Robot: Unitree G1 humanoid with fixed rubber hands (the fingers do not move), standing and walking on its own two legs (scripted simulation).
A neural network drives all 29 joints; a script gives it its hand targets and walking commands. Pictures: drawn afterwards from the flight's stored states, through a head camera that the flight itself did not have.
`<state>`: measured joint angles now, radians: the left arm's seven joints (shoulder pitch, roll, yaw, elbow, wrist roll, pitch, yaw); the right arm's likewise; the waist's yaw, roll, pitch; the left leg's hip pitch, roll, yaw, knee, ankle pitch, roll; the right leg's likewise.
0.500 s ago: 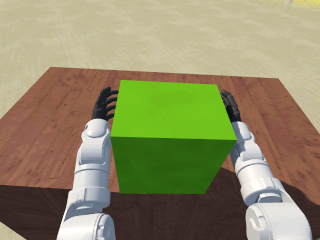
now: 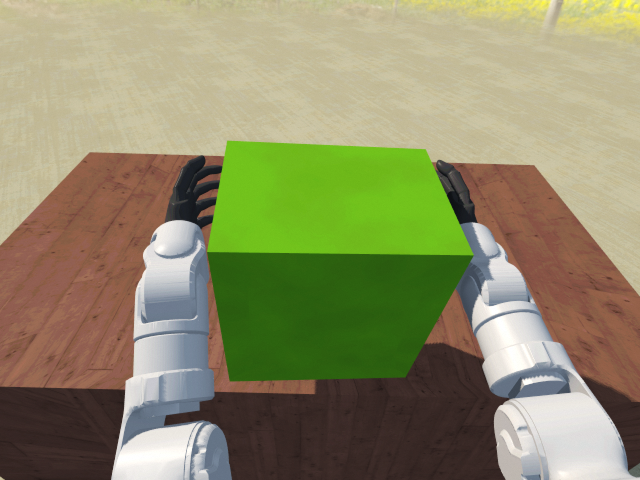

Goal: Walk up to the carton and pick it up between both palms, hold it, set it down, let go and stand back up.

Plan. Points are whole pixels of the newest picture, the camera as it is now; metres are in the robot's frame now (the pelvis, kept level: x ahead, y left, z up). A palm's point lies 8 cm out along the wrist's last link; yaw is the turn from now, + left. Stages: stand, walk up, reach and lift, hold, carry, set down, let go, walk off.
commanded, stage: reach and lift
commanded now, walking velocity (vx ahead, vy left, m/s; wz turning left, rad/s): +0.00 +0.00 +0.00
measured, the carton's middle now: (324, 269) +0.35 -0.01 +0.13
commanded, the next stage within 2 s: hold in 1.34 s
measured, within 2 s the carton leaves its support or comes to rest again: neither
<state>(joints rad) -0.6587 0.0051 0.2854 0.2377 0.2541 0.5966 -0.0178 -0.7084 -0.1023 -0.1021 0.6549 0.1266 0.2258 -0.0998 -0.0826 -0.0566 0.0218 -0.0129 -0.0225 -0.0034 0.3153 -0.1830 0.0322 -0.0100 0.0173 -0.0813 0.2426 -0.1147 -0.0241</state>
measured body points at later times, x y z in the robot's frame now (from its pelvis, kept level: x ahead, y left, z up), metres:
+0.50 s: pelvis -0.01 +0.00 +0.00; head -0.06 +0.03 +0.45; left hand +0.39 +0.15 +0.23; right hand +0.38 -0.18 +0.22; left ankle +0.00 +0.10 -0.75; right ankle +0.02 -0.10 -0.75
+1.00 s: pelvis +0.00 +0.00 +0.00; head -0.06 +0.03 +0.44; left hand +0.39 +0.15 +0.25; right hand +0.38 -0.18 +0.24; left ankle +0.00 +0.09 -0.75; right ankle +0.02 -0.10 -0.75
